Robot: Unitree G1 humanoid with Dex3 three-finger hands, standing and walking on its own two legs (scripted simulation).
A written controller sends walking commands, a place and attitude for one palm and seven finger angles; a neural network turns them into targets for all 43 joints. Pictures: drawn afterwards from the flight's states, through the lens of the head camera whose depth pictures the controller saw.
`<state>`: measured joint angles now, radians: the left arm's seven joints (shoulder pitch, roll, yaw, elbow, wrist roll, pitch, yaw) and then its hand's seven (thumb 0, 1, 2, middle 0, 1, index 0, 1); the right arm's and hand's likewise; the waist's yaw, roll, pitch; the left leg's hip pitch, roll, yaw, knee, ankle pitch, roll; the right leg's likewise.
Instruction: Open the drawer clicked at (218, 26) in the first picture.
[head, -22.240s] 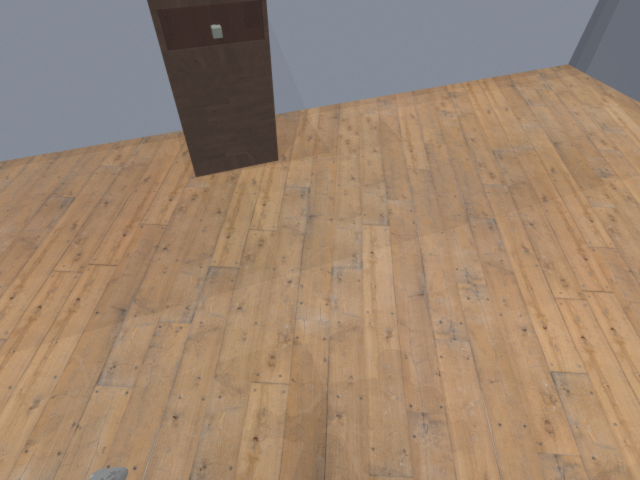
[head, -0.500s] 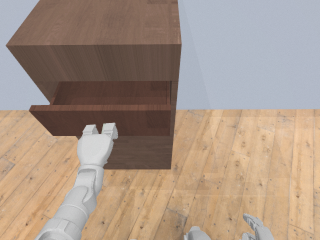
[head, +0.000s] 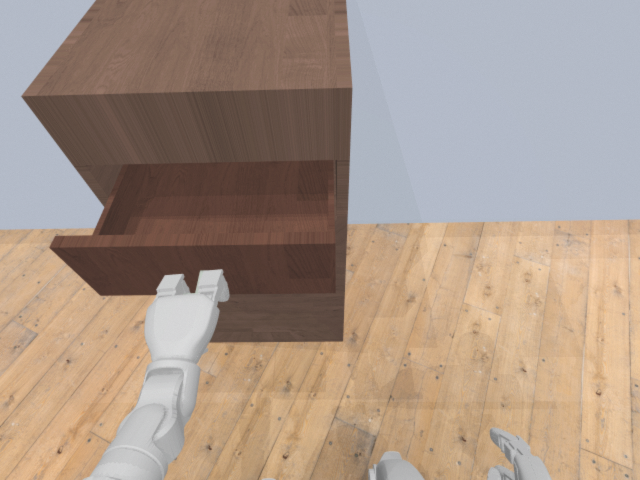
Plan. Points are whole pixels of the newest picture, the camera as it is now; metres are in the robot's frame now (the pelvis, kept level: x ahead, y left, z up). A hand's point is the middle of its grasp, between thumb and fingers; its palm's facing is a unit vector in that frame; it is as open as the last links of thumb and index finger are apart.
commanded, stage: pull the drawer open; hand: left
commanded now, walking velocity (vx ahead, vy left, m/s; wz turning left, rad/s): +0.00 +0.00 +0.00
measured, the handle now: (199, 297) +0.36 +0.19 -0.02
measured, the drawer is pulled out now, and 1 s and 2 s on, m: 0.16 0.28 0.30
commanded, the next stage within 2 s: open the thumb to release the handle in 1.54 s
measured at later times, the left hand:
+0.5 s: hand (189, 383) +0.25 +0.19 -0.04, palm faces +0.00 -0.08 -1.00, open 6.8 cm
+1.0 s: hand (180, 435) +0.19 +0.18 -0.04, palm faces -0.01 -0.12 -0.99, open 6.8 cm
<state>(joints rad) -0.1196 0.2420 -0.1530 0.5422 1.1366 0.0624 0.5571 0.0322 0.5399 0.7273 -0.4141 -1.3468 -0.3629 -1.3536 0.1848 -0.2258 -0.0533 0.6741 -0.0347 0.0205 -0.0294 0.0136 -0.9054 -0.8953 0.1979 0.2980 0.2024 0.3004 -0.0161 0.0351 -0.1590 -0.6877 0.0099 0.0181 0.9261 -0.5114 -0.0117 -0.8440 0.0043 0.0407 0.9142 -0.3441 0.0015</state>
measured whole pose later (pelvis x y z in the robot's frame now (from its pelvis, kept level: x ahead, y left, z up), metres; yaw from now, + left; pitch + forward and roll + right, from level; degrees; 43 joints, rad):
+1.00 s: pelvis +0.01 -0.01 -0.01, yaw +0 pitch +14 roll +1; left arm 0.48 0.24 -0.17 0.05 1.17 0.01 0.60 0.08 0.57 0.70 -0.41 -1.35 -0.36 -1.35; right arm 0.11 -0.21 -0.02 0.58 -0.07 0.02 0.03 0.02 -0.91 -0.90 0.20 0.30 0.20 0.30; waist 0.04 0.02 -0.18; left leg -0.68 0.02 0.02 1.02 -0.58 -0.03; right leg -0.86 0.02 0.04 1.03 -0.42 -0.01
